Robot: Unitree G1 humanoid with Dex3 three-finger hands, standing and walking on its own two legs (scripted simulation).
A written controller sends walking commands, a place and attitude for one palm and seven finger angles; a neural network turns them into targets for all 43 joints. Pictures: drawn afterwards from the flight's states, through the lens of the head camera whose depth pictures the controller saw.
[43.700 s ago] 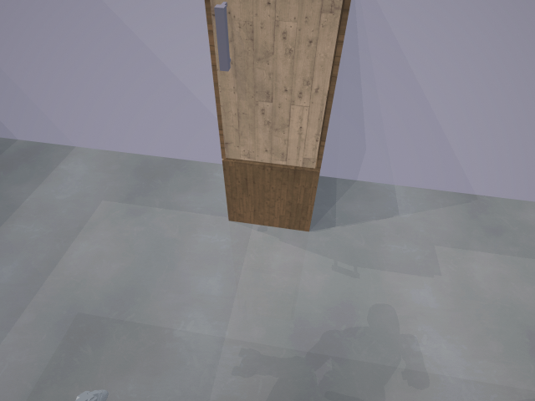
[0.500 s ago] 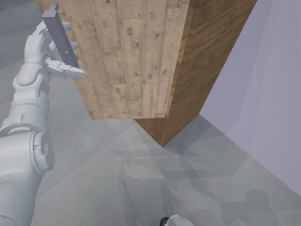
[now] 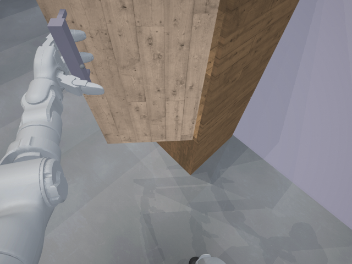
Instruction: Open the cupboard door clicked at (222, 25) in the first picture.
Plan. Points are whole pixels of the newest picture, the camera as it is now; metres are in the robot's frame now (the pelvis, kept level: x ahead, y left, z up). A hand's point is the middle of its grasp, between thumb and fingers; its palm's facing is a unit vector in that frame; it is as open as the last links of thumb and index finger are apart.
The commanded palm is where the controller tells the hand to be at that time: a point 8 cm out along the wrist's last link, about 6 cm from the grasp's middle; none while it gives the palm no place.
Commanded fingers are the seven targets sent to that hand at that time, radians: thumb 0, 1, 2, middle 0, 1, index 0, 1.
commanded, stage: slide the fingers in behind the handle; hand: left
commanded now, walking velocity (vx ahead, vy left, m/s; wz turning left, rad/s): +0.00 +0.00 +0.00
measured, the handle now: (75, 53) +0.56 +0.19 +0.14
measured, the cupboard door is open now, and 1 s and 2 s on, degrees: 50 50 90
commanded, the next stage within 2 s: close the thumb around the handle in 0.04 s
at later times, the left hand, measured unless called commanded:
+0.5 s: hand (80, 67) +0.51 +0.17 +0.14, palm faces -0.02 -1.00 -0.01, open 10.3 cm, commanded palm +0.49 +0.21 +0.14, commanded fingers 0.00 0.56 0.76 -0.38 -1.31 -0.38 -1.31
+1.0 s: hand (82, 66) +0.52 +0.16 +0.14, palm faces +0.01 -1.00 -0.01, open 5.8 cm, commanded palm +0.48 +0.21 +0.14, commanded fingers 0.00 0.90 0.90 -0.40 -1.35 -0.40 -1.35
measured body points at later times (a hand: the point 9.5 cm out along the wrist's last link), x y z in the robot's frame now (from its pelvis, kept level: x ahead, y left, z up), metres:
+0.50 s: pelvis -0.01 +0.00 +0.00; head +0.08 +0.00 +0.44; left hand +0.50 +0.22 +0.15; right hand +0.00 -0.26 -0.12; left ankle -0.05 +0.10 -0.72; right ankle +0.02 -0.12 -0.72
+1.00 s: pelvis +0.00 +0.00 +0.00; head +0.09 +0.00 +0.44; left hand +0.51 +0.22 +0.15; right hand -0.01 -0.26 -0.12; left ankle -0.05 +0.10 -0.72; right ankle +0.02 -0.12 -0.72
